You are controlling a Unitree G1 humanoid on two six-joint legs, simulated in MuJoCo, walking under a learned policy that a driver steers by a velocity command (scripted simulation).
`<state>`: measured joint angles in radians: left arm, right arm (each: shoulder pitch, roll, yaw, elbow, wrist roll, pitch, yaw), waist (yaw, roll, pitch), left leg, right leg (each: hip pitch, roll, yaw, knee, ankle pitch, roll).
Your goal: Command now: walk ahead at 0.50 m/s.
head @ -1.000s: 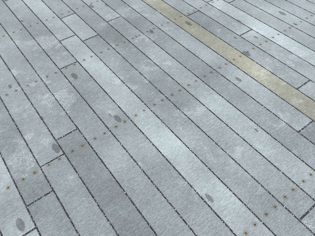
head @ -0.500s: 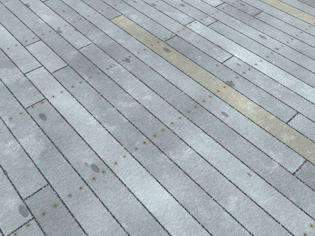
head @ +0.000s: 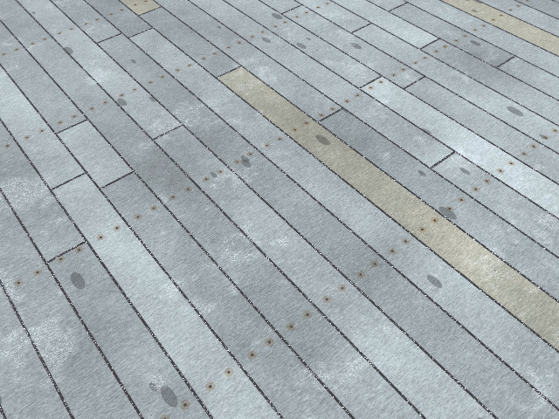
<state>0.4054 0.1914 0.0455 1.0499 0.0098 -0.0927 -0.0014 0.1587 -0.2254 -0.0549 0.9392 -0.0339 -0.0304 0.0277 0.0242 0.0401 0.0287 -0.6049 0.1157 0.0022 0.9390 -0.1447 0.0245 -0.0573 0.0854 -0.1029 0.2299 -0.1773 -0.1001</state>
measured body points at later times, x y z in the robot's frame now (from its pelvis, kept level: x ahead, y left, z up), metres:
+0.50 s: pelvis +0.27 +0.06 +0.00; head +0.29 +0.07 +0.45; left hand +0.34 +0.31 -0.15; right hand +0.27 -0.20 -0.14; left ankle +0.27 +0.12 -0.75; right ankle +0.29 -0.09 -0.67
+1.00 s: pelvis +0.49 +0.02 -0.01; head +0.53 +0.00 +0.44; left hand +0.56 +0.26 -0.15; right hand +0.52 -0.22 -0.17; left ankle +0.44 +0.15 -0.69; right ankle +0.57 -0.05 -0.75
